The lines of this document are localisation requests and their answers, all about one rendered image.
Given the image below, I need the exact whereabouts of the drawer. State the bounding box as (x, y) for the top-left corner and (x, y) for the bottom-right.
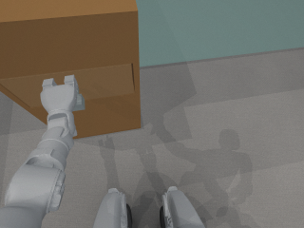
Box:
(0, 64), (134, 107)

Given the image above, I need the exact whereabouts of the left robot thigh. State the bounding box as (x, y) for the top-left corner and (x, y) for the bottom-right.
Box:
(92, 192), (127, 228)

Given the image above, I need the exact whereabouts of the handle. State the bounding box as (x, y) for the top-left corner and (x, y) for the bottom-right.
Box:
(73, 88), (86, 111)

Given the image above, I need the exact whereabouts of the cabinet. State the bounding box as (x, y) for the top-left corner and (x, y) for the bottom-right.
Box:
(0, 0), (141, 140)

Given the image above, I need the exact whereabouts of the left robot forearm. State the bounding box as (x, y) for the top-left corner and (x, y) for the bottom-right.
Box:
(4, 109), (75, 205)

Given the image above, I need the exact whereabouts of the robot left hand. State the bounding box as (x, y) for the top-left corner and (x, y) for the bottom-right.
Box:
(40, 74), (79, 137)

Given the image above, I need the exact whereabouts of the left robot upper arm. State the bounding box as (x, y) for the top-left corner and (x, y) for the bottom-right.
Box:
(0, 164), (66, 228)

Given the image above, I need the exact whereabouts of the robot right shin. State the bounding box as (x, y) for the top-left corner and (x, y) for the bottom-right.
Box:
(163, 186), (178, 228)

